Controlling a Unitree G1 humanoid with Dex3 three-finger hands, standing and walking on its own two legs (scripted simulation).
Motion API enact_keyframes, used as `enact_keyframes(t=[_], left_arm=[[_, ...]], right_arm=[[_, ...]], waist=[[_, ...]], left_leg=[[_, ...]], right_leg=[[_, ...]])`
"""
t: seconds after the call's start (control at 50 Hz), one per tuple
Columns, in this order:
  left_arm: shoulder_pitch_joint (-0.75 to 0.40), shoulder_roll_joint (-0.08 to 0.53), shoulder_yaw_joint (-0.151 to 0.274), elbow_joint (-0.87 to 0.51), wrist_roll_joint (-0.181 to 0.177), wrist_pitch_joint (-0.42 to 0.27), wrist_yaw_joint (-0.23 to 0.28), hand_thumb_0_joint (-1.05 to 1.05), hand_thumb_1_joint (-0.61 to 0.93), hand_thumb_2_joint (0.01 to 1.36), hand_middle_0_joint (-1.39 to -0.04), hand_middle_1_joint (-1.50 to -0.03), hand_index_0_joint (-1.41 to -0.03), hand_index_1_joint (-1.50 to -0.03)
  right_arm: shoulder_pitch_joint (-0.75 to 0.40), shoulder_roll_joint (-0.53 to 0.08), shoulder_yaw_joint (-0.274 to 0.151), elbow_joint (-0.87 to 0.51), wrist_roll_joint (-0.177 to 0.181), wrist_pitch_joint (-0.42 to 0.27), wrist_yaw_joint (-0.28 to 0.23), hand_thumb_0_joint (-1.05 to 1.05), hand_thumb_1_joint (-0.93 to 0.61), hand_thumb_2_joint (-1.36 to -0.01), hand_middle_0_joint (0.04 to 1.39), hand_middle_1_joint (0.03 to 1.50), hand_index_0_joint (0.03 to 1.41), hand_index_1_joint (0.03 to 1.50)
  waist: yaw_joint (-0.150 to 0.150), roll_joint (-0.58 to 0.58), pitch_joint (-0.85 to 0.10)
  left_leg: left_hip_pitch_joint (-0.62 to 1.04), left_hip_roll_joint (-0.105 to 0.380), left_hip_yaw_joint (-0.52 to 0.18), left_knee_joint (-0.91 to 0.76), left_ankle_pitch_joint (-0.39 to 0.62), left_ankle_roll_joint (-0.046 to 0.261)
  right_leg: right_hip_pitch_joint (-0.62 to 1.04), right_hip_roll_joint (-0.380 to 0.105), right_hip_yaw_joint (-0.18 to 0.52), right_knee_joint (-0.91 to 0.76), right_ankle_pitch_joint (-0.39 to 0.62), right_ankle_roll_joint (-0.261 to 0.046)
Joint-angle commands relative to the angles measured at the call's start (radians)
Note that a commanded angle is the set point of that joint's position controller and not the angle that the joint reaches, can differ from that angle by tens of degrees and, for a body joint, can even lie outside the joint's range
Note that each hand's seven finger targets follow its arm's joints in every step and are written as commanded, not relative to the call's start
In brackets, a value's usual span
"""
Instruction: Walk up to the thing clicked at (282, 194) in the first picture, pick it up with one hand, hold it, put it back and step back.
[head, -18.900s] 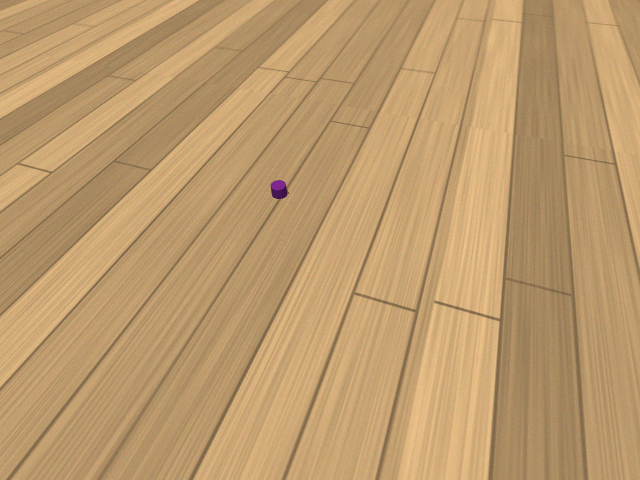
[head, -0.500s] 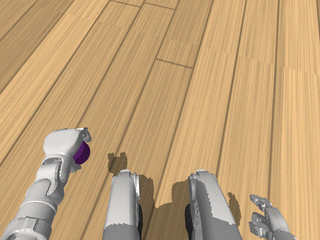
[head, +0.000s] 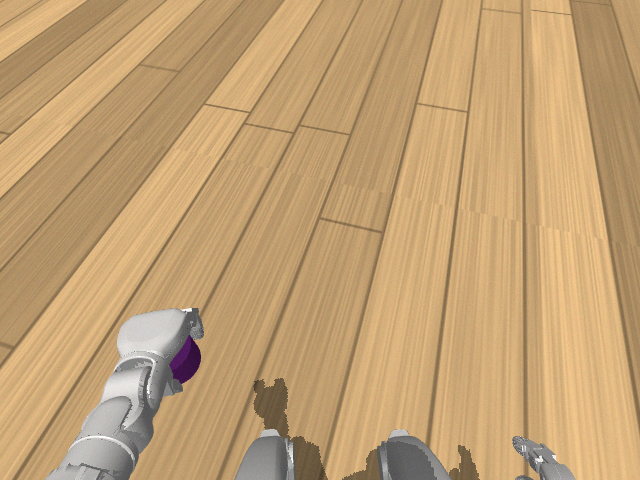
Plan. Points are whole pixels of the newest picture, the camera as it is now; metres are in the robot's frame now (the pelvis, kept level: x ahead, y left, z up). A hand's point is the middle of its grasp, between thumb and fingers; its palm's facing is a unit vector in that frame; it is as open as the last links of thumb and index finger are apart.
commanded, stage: lift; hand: left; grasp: from above
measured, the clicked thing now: (171, 355) +0.32 +0.24 -0.11
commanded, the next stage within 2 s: hold in 0.42 s
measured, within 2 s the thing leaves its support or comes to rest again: neither
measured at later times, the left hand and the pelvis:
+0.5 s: hand (167, 327) +0.33 +0.22 -0.01, palm faces -0.43 -0.09 -0.90, open 9.4 cm; pelvis +0.03 -0.01 +0.07, yaw +0 degrees
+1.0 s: hand (158, 304) +0.34 +0.22 +0.03, palm faces -0.43 -0.07 -0.90, open 9.4 cm; pelvis +0.04 +0.00 +0.09, yaw -1 degrees
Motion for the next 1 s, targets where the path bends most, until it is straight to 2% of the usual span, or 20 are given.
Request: enact_keyframes(t=[0.0, 0.04, 0.06, 0.08, 0.16, 0.22, 0.28, 0.3, 0.36, 0.44, 0.46, 0.5, 0.54, 0.64, 0.7, 0.8, 0.82, 0.84, 0.96, 0.98], left_arm=[[-0.279, 0.174, 0.075, -0.122, 0.009, -0.005, 0.051, 0.000, 0.452, 0.783, -0.815, -0.910, -0.858, -0.868], [-0.288, 0.157, 0.069, -0.113, 0.006, -0.004, 0.056, 0.000, 0.478, 0.793, -0.823, -0.915, -0.870, -0.869], [-0.267, 0.183, 0.100, -0.075, 0.003, -0.003, 0.059, 0.000, 0.486, 0.785, -0.834, -0.907, -0.879, -0.862], [-0.280, 0.163, 0.073, -0.082, 0.007, -0.002, 0.058, 0.000, 0.479, 0.782, -0.836, -0.893, -0.877, -0.853], [-0.295, 0.145, 0.063, -0.072, -0.004, -0.004, 0.054, 0.000, 0.484, 0.817, -0.861, -0.871, -0.888, -0.845], [-0.289, 0.148, 0.072, -0.073, -0.011, -0.008, 0.048, 0.000, 0.477, 0.828, -0.863, -0.858, -0.886, -0.837], [-0.300, 0.145, 0.060, -0.075, -0.001, -0.015, 0.046, 0.000, 0.484, 0.834, -0.873, -0.856, -0.894, -0.837], [-0.295, 0.159, 0.073, -0.069, 0.005, -0.017, 0.047, 0.000, 0.501, 0.834, -0.870, -0.880, -0.899, -0.851], [-0.305, 0.134, 0.060, -0.079, 0.002, -0.024, 0.049, 0.000, 0.499, 0.873, -0.881, -0.886, -0.902, -0.866], [-0.318, 0.154, 0.077, -0.087, 0.001, -0.024, 0.054, 0.000, 0.490, 0.893, -0.877, -0.891, -0.898, -0.871], [-0.309, 0.125, 0.049, -0.078, 0.006, -0.021, 0.050, 0.000, 0.490, 0.893, -0.876, -0.894, -0.896, -0.875], [-0.311, 0.152, 0.064, -0.075, 0.008, -0.018, 0.049, 0.000, 0.495, 0.903, -0.882, -0.889, -0.900, -0.872], [-0.317, 0.146, 0.059, -0.083, -0.001, -0.017, 0.039, 0.000, 0.473, 0.832, -0.832, -0.873, -0.863, -0.841], [-0.307, 0.131, 0.035, -0.081, 0.003, -0.017, 0.005, 0.000, 0.458, 0.849, -0.827, -0.884, -0.855, -0.856], [-0.313, 0.159, 0.058, -0.110, -0.003, -0.021, -0.011, 0.000, 0.461, 0.850, -0.821, -0.894, -0.854, -0.860], [-0.328, 0.138, 0.035, -0.152, 0.006, -0.025, -0.037, 0.000, 0.423, 0.836, -0.801, -0.873, -0.829, -0.845], [-0.321, 0.163, 0.055, -0.145, 0.008, -0.023, -0.037, 0.000, 0.432, 0.840, -0.810, -0.864, -0.835, -0.839], [-0.295, 0.154, 0.051, -0.134, 0.006, -0.021, -0.041, 0.000, 0.436, 0.824, -0.808, -0.872, -0.838, -0.841], [-0.304, 0.147, 0.046, -0.169, 0.006, -0.019, -0.055, 0.000, 0.416, 0.832, -0.792, -0.869, -0.820, -0.840], [-0.314, 0.151, 0.045, -0.171, 0.007, -0.020, -0.060, 0.000, 0.415, 0.841, -0.796, -0.872, -0.822, -0.845]], right_arm=[[0.020, -0.149, -0.051, -0.090, -0.002, -0.045, -0.008, 0.000, -0.917, -0.909, 0.200, 0.300, 0.200, 0.300], [0.027, -0.151, -0.051, -0.084, -0.003, -0.047, -0.006, 0.000, -0.914, -0.907, 0.200, 0.300, 0.200, 0.300], [0.025, -0.156, -0.054, -0.085, -0.004, -0.046, -0.006, 0.000, -0.915, -0.908, 0.200, 0.300, 0.200, 0.300], [0.024, -0.149, -0.050, -0.084, -0.001, -0.045, -0.004, 0.000, -0.914, -0.908, 0.200, 0.300, 0.200, 0.300], [0.021, -0.149, -0.051, -0.097, -0.002, -0.042, 0.001, 0.000, -0.913, -0.907, 0.200, 0.300, 0.200, 0.300], [0.026, -0.149, -0.056, -0.096, -0.002, -0.042, 0.002, 0.000, -0.912, -0.906, 0.200, 0.300, 0.200, 0.300], [0.019, -0.144, -0.054, -0.099, 0.001, -0.041, 0.001, 0.000, -0.913, -0.905, 0.200, 0.300, 0.200, 0.300], [0.022, -0.148, -0.057, -0.099, 0.002, -0.040, 0.000, 0.000, -0.912, -0.905, 0.200, 0.300, 0.200, 0.300], [0.020, -0.144, -0.056, -0.098, 0.003, -0.040, 0.000, 0.000, -0.912, -0.904, 0.200, 0.300, 0.200, 0.300], [0.016, -0.147, -0.061, -0.094, 0.003, -0.039, -0.001, 0.000, -0.911, -0.905, 0.200, 0.300, 0.200, 0.300], [0.009, -0.143, -0.059, -0.093, 0.005, -0.038, 0.000, 0.000, -0.911, -0.906, 0.200, 0.300, 0.200, 0.300], [0.004, -0.151, -0.061, -0.095, 0.007, -0.035, -0.001, 0.000, -0.911, -0.905, 0.200, 0.300, 0.200, 0.300], [0.001, -0.145, -0.061, -0.092, 0.008, -0.035, -0.001, 0.000, -0.909, -0.902, 0.200, 0.300, 0.200, 0.300], [-0.015, -0.148, -0.059, -0.101, 0.012, -0.026, -0.002, 0.000, -0.910, -0.903, 0.200, 0.300, 0.200, 0.300], [-0.020, -0.149, -0.060, -0.109, 0.015, -0.020, -0.001, 0.000, -0.910, -0.903, 0.200, 0.300, 0.200, 0.300], [-0.034, -0.144, -0.056, -0.127, 0.019, -0.009, -0.001, 0.000, -0.911, -0.904, 0.200, 0.300, 0.200, 0.300], [-0.040, -0.148, -0.057, -0.129, 0.020, -0.006, -0.002, 0.000, -0.910, -0.904, 0.200, 0.300, 0.200, 0.300], [-0.035, -0.148, -0.055, -0.129, 0.018, -0.005, -0.001, 0.000, -0.912, -0.905, 0.200, 0.300, 0.200, 0.300], [-0.050, -0.146, -0.056, -0.141, 0.021, 0.005, 0.000, 0.000, -0.910, -0.904, 0.200, 0.300, 0.200, 0.300], [-0.048, -0.149, -0.056, -0.142, 0.021, 0.006, 0.000, 0.000, -0.911, -0.905, 0.200, 0.300, 0.200, 0.300]], waist=[[-0.012, 0.039, -0.288], [-0.011, 0.041, -0.279], [-0.003, 0.027, -0.256], [-0.010, 0.026, -0.246], [-0.005, -0.003, -0.223], [-0.002, 0.001, -0.223], [-0.002, -0.011, -0.215], [-0.001, -0.020, -0.216], [0.001, -0.006, -0.206], [0.008, 0.016, -0.203], [0.009, 0.007, -0.187], [0.012, -0.020, -0.188], [0.011, -0.015, -0.195], [0.012, -0.036, -0.162], [0.027, -0.020, -0.173], [0.024, -0.012, -0.163], [0.038, -0.014, -0.169], [0.029, -0.028, -0.154], [0.040, -0.018, -0.154], [0.029, -0.023, -0.162]], left_leg=[[0.362, -0.048, 0.000, -0.279, 0.182, -0.001], [0.405, -0.044, -0.004, -0.313, 0.207, -0.004], [0.414, -0.044, 0.001, -0.332, 0.202, -0.004], [0.422, -0.048, 0.004, -0.346, 0.206, -0.002], [0.462, -0.056, 0.014, -0.397, 0.215, 0.001], [0.500, -0.060, 0.023, -0.429, 0.230, 0.000], [0.533, -0.062, 0.028, -0.456, 0.253, 0.003], [0.535, -0.065, 0.030, -0.464, 0.256, 0.004], [0.579, -0.062, 0.028, -0.502, 0.256, -0.002], [0.621, -0.059, 0.029, -0.537, 0.288, -0.008], [0.624, -0.060, 0.031, -0.547, 0.293, -0.006], [0.637, -0.064, 0.040, -0.550, 0.317, -0.001], [0.645, -0.067, 0.044, -0.555, 0.342, 0.001], [0.668, -0.070, 0.050, -0.584, 0.354, 0.005], [0.699, -0.068, 0.051, -0.603, 0.376, 0.002], [0.729, -0.065, 0.051, -0.625, 0.407, 0.002], [0.737, -0.067, 0.054, -0.629, 0.420, 0.002], [0.732, -0.066, 0.052, -0.629, 0.424, 0.005], [0.776, -0.060, 0.052, -0.658, 0.458, 0.002], [0.780, -0.063, 0.055, -0.654, 0.464, 0.006]], right_leg=[[0.201, 0.040, -0.001, -0.257, 0.183, -0.042], [0.229, 0.039, -0.004, -0.286, 0.205, -0.040], [0.243, 0.037, -0.007, -0.308, 0.199, -0.038], [0.256, 0.036, -0.001, -0.321, 0.207, -0.039], [0.328, 0.031, 0.010, -0.395, 0.221, -0.032], [0.372, 0.027, 0.017, -0.430, 0.241, -0.028], [0.411, 0.024, 0.022, -0.465, 0.265, -0.024], [0.420, 0.024, 0.025, -0.474, 0.270, -0.023], [0.434, 0.025, 0.022, -0.496, 0.261, -0.027], [0.463, 0.027, 0.016, -0.516, 0.282, -0.030], [0.466, 0.026, 0.019, -0.524, 0.290, -0.030], [0.495, 0.024, 0.024, -0.546, 0.318, -0.024], [0.521, 0.023, 0.030, -0.552, 0.351, -0.022], [0.542, 0.022, 0.030, -0.584, 0.365, -0.019], [0.573, 0.024, 0.028, -0.590, 0.374, -0.023], [0.587, 0.026, 0.027, -0.602, 0.401, -0.026], [0.604, 0.024, 0.027, -0.610, 0.413, -0.025], [0.604, 0.025, 0.027, -0.614, 0.418, -0.024], [0.629, 0.028, 0.021, -0.630, 0.440, -0.028], [0.636, 0.024, 0.025, -0.635, 0.453, -0.024]])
